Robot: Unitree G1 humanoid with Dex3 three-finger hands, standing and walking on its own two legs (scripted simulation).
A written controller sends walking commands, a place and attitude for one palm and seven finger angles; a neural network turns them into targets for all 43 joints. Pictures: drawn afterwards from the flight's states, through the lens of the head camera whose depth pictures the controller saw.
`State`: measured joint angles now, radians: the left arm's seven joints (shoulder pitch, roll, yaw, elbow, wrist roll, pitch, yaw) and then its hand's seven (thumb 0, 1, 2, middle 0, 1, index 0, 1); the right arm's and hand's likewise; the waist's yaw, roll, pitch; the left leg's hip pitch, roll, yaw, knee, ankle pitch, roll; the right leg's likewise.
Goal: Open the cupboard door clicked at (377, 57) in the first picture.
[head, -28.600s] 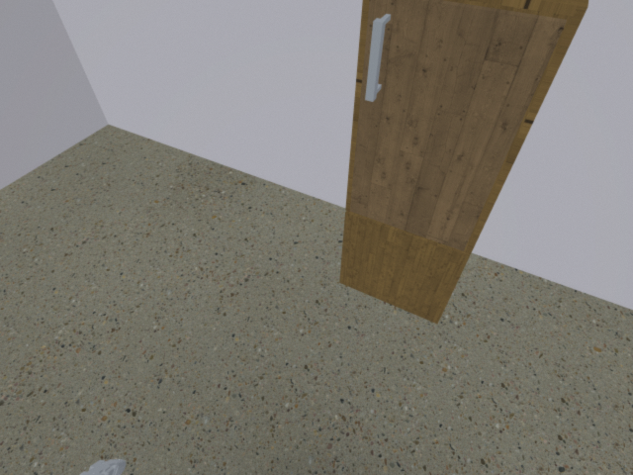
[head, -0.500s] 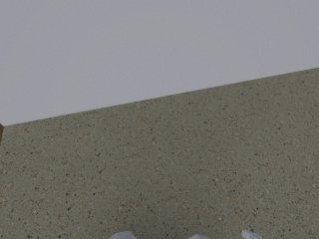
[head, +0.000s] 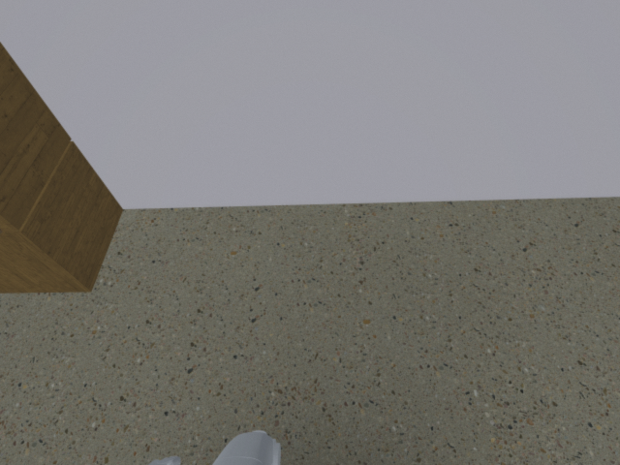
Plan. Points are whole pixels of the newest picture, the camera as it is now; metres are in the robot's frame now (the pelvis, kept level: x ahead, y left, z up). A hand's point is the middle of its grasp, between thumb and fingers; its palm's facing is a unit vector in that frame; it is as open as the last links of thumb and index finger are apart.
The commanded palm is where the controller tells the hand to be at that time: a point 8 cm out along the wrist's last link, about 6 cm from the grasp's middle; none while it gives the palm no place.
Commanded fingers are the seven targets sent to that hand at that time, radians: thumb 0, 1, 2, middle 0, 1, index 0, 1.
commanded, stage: turn to face it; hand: left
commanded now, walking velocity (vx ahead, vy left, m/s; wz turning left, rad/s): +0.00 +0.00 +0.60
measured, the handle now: out of the picture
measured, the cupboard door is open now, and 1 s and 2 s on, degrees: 49 49 49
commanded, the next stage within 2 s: take the last steps up to it in 1.30 s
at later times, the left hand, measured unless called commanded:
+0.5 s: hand out of the picture +0.07 +0.23 -0.16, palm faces +0.29 -0.90 -0.31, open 7.4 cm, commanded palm none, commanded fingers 0.00 0.90 0.90 -0.20 -0.30 -0.20 -0.30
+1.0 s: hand out of the picture -0.04 +0.21 -0.19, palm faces +0.59 -0.76 -0.26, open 7.4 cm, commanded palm none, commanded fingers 0.00 0.90 0.90 -0.20 -0.30 -0.20 -0.30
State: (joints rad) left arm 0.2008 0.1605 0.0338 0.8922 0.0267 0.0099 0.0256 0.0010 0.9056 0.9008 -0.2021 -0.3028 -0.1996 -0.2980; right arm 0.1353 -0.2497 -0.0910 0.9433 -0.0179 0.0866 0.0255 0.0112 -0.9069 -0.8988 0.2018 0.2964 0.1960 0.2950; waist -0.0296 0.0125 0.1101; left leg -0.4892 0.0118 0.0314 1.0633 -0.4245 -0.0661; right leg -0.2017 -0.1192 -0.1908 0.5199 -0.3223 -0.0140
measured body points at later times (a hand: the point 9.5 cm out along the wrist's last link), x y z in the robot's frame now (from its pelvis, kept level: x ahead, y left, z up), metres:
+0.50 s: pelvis +0.03 -0.01 -0.02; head +0.08 -0.02 +0.43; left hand +0.05 +0.27 -0.14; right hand +0.17 -0.23 -0.17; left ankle +0.00 +0.13 -0.74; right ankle +0.05 -0.13 -0.75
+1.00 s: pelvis +0.04 +0.00 -0.01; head +0.07 +0.05 +0.43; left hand -0.07 +0.25 -0.17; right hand +0.28 -0.14 -0.14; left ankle -0.01 +0.09 -0.74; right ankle +0.07 -0.14 -0.67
